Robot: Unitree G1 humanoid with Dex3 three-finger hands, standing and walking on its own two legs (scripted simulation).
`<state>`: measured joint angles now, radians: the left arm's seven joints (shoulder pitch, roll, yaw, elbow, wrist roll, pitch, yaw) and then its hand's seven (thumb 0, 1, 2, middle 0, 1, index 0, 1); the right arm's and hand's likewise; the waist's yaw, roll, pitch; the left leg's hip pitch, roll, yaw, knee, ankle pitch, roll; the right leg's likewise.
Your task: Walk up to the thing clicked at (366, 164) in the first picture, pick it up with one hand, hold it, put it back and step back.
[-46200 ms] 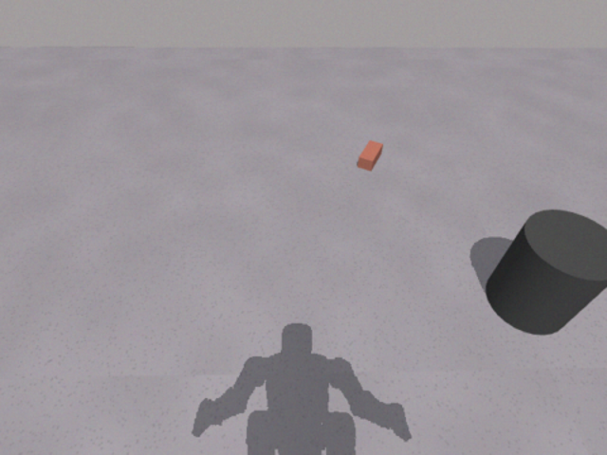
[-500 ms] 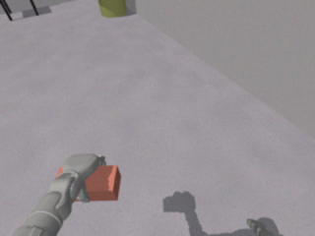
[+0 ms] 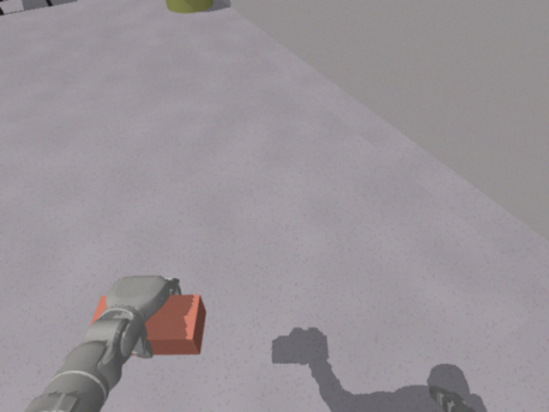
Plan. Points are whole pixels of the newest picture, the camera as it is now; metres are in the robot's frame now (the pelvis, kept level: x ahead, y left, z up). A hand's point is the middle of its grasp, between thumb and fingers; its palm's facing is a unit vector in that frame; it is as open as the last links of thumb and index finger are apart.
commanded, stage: crouch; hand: left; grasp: from above
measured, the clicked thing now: (150, 325) +0.30 +0.23 -0.10
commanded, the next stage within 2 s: lower in 1.68 s
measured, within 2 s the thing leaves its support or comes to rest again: neither
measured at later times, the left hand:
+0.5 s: hand (176, 337) +0.35 +0.24 -0.30, palm faces -0.43 +0.04 -0.90, open 10.5 cm
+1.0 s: hand (188, 352) +0.38 +0.26 -0.49, palm faces -0.46 +0.00 -0.89, open 10.5 cm
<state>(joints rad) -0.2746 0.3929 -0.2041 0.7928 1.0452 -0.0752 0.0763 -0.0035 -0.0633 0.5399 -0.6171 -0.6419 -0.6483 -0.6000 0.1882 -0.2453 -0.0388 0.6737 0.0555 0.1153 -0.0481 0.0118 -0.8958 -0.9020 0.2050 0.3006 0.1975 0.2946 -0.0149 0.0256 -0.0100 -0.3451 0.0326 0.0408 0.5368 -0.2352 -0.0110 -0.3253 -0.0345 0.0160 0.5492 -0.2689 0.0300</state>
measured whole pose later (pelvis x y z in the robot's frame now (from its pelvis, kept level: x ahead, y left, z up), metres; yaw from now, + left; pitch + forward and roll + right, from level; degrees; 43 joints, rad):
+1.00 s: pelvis -0.06 +0.00 -0.33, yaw -4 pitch +37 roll -6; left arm -0.82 0.61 0.05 1.28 1.24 -0.17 0.36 0.00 -0.07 0.55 -0.63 -0.64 -0.66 -0.60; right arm 0.13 -0.24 -0.03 0.74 -0.11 -0.06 0.08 0.01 -0.91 -0.90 0.21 0.30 0.20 0.29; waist -0.16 0.01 -0.15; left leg -2.06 0.04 -0.11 2.06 -0.66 -0.02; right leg -1.97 0.00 -0.04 2.02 -0.70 0.04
